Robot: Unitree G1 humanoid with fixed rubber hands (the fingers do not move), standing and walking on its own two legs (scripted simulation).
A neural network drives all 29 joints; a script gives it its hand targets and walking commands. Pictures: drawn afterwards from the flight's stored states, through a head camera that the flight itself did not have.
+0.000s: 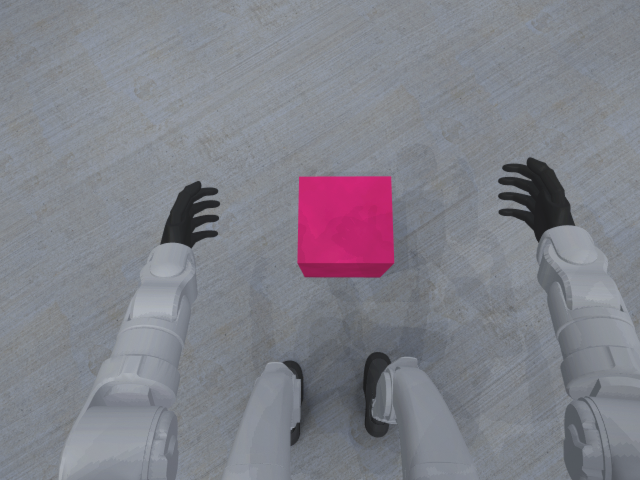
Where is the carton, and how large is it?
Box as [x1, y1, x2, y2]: [297, 176, 393, 276]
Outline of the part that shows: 299,177 297,262 304,276 380,276 393,263 390,176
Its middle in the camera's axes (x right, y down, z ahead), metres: +0.05 -0.02 +0.98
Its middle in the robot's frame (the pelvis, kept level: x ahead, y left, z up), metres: +0.51 -0.02 -0.57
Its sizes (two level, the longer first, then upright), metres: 0.210 0.200 0.250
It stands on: the floor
